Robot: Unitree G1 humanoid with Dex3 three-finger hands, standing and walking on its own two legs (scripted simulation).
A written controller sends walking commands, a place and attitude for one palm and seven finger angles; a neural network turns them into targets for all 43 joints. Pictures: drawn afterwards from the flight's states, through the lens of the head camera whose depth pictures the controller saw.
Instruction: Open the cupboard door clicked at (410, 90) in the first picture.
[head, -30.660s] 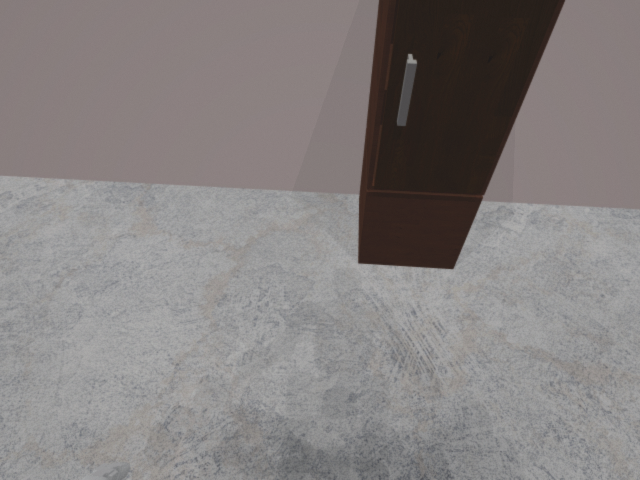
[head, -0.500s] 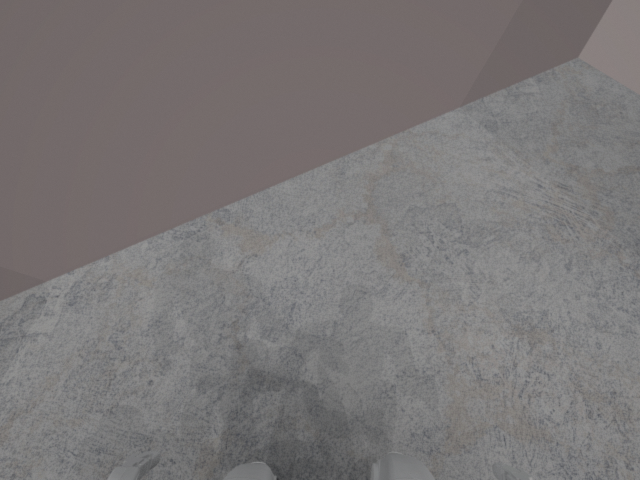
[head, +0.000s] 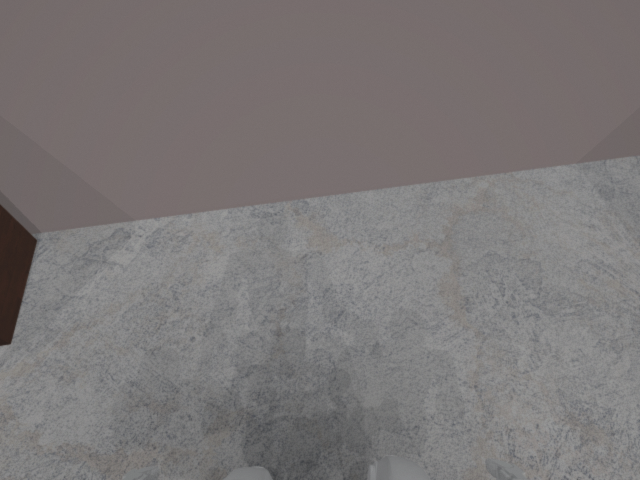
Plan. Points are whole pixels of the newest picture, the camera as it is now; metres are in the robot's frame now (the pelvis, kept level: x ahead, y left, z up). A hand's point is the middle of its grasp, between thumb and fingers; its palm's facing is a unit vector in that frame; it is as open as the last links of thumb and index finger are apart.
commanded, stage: turn to face it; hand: left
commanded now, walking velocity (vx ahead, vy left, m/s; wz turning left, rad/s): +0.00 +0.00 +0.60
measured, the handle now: out of the picture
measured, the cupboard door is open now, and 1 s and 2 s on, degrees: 54 54 54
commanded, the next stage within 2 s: take the last steps up to it in 1.74 s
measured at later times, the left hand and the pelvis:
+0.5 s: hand out of the picture +0.01 +0.19 -0.18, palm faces +0.32 -0.92 -0.22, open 7.4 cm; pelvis +0.00 -0.03 -0.01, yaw +18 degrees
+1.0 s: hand out of the picture -0.03 +0.14 -0.15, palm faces +0.57 -0.78 -0.24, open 7.4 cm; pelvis +0.02 -0.07 +0.01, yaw +36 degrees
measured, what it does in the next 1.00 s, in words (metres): steps on the spot, turning left: right foot, then left foot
